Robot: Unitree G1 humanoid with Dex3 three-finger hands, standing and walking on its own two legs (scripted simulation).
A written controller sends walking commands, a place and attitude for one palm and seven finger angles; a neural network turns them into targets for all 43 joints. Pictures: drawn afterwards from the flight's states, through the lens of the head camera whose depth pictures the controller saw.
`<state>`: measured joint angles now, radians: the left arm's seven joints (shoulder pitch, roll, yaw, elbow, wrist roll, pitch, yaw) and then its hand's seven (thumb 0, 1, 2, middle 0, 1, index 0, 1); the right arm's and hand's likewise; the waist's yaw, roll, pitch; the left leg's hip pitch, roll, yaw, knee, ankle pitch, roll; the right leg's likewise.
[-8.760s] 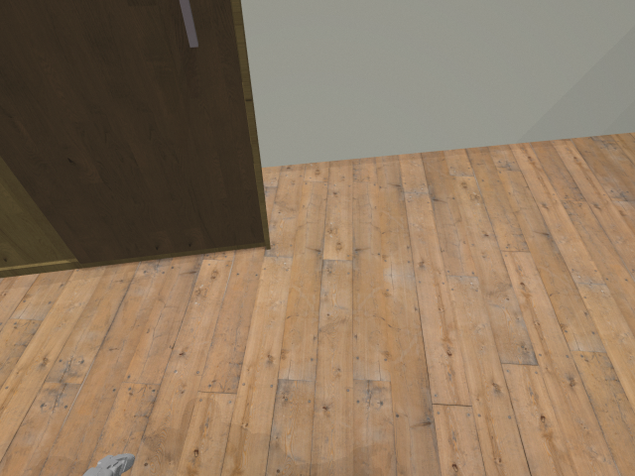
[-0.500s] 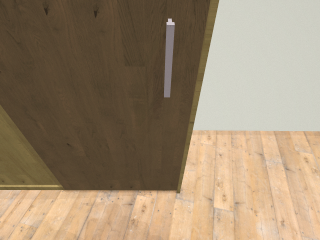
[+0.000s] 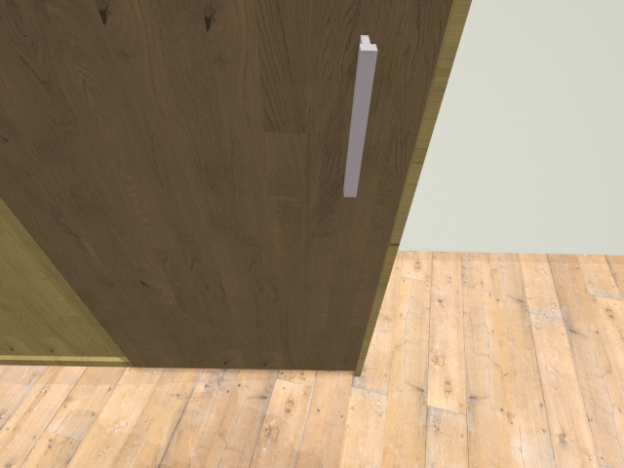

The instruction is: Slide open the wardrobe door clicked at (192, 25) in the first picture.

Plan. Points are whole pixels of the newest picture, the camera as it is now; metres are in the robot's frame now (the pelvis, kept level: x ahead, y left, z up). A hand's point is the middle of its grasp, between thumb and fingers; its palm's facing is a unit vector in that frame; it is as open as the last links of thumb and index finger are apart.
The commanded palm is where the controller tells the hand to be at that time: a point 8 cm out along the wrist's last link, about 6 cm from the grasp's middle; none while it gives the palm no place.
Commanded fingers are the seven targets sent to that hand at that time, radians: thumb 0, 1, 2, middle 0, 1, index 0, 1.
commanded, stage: look again from close up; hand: right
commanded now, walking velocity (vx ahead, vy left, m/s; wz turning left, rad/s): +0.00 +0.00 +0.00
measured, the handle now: (356, 124) +0.52 -0.02 +0.19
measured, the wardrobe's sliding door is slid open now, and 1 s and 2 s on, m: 0.00 0.00 0.00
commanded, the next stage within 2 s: shuffle to correct the standing spot in 0.88 s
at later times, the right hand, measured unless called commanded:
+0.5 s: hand out of the picture +0.04 -0.16 -0.17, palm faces +0.01 +0.98 -0.19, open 7.3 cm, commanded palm none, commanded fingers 0.00 -0.90 -0.90 0.20 0.30 0.20 0.30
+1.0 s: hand out of the picture +0.04 -0.15 -0.17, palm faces +0.00 +0.98 -0.19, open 7.4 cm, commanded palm none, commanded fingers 0.00 -0.90 -0.90 0.20 0.30 0.20 0.30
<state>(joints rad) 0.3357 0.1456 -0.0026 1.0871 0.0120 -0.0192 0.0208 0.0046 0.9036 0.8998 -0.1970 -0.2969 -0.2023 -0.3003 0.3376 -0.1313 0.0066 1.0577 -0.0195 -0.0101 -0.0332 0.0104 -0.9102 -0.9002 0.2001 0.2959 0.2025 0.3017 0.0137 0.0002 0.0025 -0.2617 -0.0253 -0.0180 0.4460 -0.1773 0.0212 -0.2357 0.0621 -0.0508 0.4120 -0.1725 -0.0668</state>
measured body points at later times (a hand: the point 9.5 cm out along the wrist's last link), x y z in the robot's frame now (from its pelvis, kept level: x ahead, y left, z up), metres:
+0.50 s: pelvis +0.03 +0.01 +0.00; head +0.03 +0.02 +0.45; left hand +0.03 +0.23 -0.16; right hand +0.04 -0.21 -0.15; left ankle +0.04 +0.11 -0.74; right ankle +0.03 -0.07 -0.74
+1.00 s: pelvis +0.03 +0.02 +0.00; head +0.04 +0.02 +0.45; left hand +0.03 +0.24 -0.16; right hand +0.04 -0.21 -0.15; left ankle +0.04 +0.11 -0.74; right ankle +0.03 -0.07 -0.74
